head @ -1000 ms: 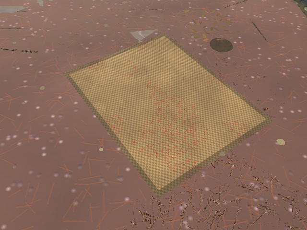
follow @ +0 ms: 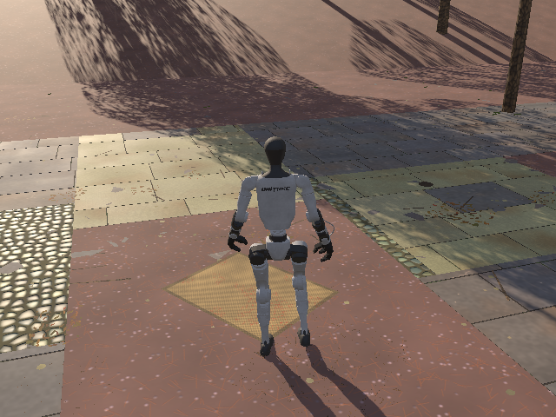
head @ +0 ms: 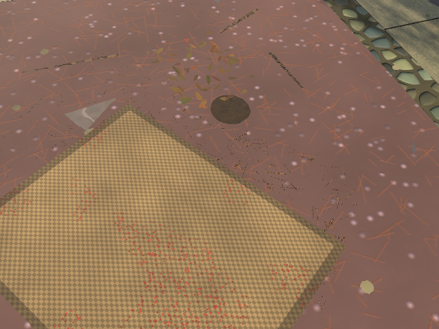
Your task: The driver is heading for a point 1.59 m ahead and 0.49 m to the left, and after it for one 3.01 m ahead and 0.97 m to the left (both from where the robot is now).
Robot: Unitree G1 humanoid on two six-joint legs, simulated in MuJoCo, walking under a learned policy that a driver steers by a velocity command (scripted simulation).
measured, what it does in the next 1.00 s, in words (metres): steps on the spot, turning left: right foot, then left foot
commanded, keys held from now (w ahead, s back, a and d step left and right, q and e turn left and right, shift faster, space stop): q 0.80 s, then no key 0.20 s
